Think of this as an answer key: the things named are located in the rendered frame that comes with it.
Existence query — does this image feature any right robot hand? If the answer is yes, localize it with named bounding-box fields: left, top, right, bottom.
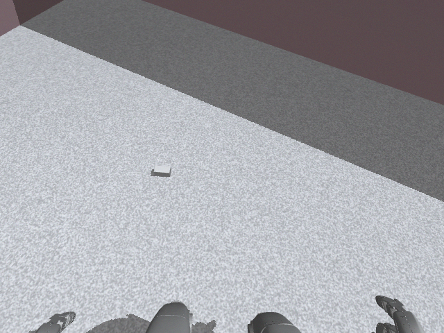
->
left=371, top=296, right=425, bottom=333

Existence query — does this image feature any small box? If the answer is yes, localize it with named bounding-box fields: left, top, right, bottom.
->
left=154, top=165, right=171, bottom=177

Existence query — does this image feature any left robot hand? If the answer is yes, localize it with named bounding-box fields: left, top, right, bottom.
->
left=36, top=311, right=76, bottom=333

